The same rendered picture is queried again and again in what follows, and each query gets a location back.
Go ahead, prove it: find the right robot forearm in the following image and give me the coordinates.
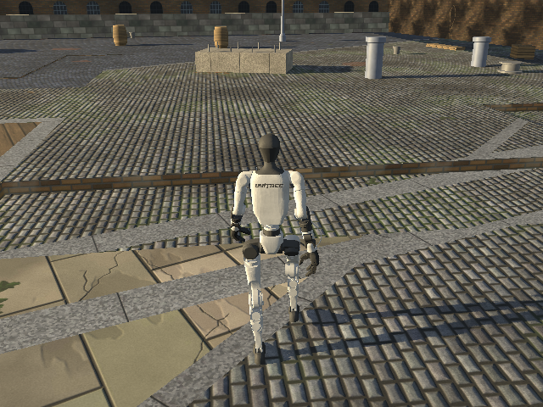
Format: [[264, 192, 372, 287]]
[[299, 206, 317, 253]]

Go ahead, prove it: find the left robot hand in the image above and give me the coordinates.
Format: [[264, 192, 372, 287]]
[[231, 226, 250, 242]]

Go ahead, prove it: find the robot left upper arm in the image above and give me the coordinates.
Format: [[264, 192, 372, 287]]
[[232, 170, 253, 215]]

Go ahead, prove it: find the right robot hand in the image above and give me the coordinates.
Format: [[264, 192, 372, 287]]
[[299, 250, 319, 276]]

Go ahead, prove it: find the robot right upper arm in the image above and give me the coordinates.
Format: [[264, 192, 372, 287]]
[[288, 170, 307, 220]]

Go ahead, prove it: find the robot foot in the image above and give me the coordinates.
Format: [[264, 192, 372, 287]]
[[288, 305, 299, 322], [253, 342, 266, 365]]

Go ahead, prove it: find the left robot forearm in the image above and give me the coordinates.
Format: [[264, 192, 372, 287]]
[[231, 204, 243, 231]]

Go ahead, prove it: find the right robot foot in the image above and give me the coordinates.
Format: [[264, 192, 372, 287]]
[[288, 305, 299, 322]]

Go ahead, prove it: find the left robot foot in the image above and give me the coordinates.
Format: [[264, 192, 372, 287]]
[[253, 342, 266, 365]]

